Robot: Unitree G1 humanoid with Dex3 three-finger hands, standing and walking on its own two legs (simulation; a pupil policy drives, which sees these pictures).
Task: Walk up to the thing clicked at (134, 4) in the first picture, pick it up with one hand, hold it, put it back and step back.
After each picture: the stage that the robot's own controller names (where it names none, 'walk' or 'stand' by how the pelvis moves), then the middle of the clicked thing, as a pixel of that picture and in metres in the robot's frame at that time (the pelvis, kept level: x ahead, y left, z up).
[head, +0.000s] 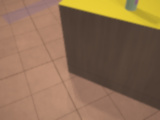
stand; out of the picture +0.94 -0.27 +0.09
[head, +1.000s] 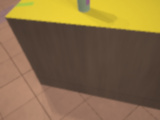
walk; out of the picture +0.86 +0.06 +0.12
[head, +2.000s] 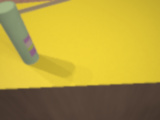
walk; (19, 37) +0.50 +0.27 +0.10
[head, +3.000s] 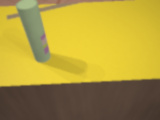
stand; (36, 34) +0.52 +0.21 +0.10
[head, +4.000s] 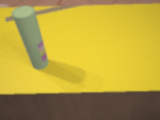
stand; (33, 41) +0.49 +0.22 +0.09
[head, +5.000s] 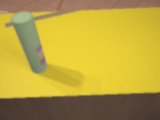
stand; (32, 46) +0.48 +0.23 +0.09
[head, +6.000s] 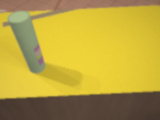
stand; (29, 45) +0.48 +0.23 +0.09
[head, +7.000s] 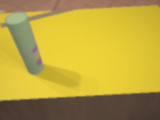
stand; (27, 47) +0.47 +0.24 +0.09
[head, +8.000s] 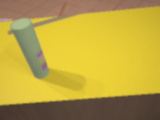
rise first; (32, 51) +0.46 +0.24 +0.09
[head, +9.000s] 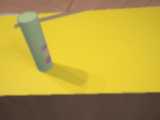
go down; (37, 45) +0.48 +0.24 +0.09
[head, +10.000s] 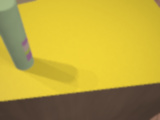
go down; (15, 39) +0.46 +0.22 +0.11
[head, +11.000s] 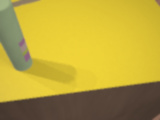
approach; (12, 39) +0.46 +0.23 +0.12
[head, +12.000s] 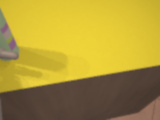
close in; out of the picture +0.48 +0.24 +0.15
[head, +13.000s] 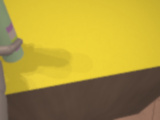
lift; out of the picture +0.48 +0.23 +0.15
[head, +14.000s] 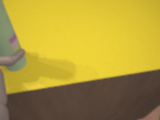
lift; (2, 36) +0.45 +0.23 +0.15
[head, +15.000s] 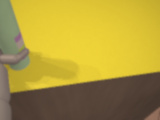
lift; (8, 34) +0.45 +0.23 +0.15
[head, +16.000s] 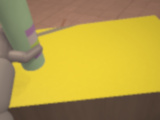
lift; (19, 28) +0.33 +0.17 +0.32
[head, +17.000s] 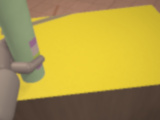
hold; (21, 40) +0.34 +0.18 +0.25
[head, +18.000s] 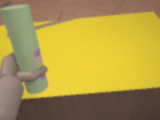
hold; (27, 52) +0.35 +0.19 +0.21
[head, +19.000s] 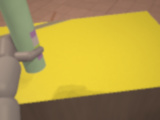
crouch; (23, 33) +0.41 +0.19 +0.24
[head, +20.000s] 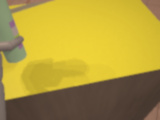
lower; (2, 24) +0.49 +0.23 +0.19
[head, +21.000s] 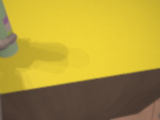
lower; out of the picture +0.49 +0.25 +0.15
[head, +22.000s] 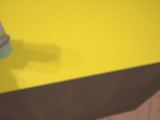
lower; out of the picture +0.49 +0.25 +0.15
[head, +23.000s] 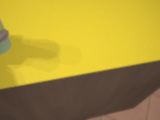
lower; out of the picture +0.50 +0.26 +0.16
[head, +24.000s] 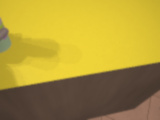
loosen; out of the picture +0.50 +0.26 +0.16
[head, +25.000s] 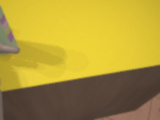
withdraw; out of the picture +0.49 +0.24 +0.15
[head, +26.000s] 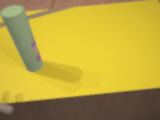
sink last; (25, 42) +0.47 +0.25 +0.12
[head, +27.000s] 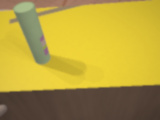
stand; (34, 36) +0.51 +0.25 +0.11
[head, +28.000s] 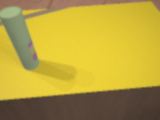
stand; (22, 42) +0.49 +0.26 +0.10
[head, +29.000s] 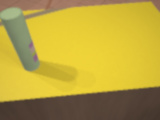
stand; (23, 43) +0.48 +0.26 +0.09
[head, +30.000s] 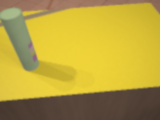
stand; (22, 43) +0.49 +0.26 +0.09
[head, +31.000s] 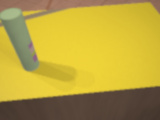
stand; (22, 43) +0.49 +0.26 +0.09
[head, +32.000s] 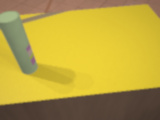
stand; (20, 46) +0.48 +0.26 +0.10
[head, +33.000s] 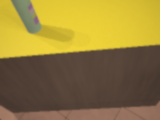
walk; (23, 6) +0.64 +0.28 +0.11
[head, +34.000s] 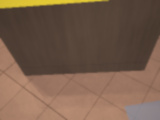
walk; out of the picture +1.06 +0.22 +0.11
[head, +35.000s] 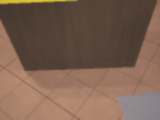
stand; out of the picture +1.23 +0.23 +0.11
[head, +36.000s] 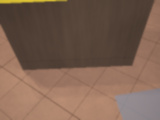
stand; out of the picture +1.23 +0.23 +0.09
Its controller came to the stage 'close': yes
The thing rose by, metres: 0.22
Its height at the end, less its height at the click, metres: +0.00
